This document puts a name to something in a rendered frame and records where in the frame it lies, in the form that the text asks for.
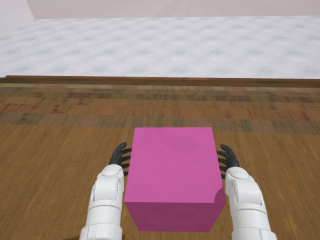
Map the carton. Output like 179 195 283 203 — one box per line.
124 127 227 233

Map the robot right forearm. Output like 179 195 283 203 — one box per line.
225 166 277 240

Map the robot left forearm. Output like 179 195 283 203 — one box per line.
79 164 124 240

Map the left robot hand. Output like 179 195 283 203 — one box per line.
109 142 132 176

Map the right robot hand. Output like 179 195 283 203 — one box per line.
216 144 240 180

